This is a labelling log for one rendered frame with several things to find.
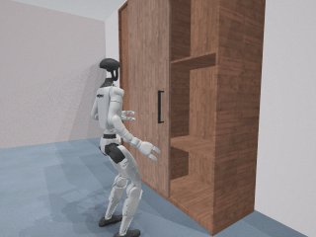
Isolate robot shin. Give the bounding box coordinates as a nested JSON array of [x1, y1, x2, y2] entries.
[[119, 187, 143, 236], [105, 180, 128, 220]]

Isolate handle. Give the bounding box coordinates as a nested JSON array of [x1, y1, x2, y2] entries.
[[157, 90, 164, 123]]

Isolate robot right shin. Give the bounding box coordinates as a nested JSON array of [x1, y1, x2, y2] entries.
[[119, 187, 143, 236]]

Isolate robot left upper arm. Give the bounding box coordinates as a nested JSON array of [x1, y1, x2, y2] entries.
[[90, 89, 99, 120]]

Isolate robot left hand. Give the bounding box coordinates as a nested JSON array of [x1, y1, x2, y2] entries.
[[121, 111, 135, 120]]

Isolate wardrobe door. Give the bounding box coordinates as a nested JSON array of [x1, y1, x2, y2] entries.
[[121, 6, 130, 153], [127, 0, 172, 198]]

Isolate robot right hand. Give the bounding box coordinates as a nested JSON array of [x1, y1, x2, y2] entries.
[[138, 141, 161, 162]]

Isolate right robot forearm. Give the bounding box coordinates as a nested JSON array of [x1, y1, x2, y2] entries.
[[111, 116, 142, 149]]

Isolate robot right upper arm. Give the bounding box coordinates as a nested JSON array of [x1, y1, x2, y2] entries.
[[107, 86, 124, 127]]

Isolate robot left shin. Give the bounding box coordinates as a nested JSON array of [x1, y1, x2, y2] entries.
[[105, 180, 128, 220]]

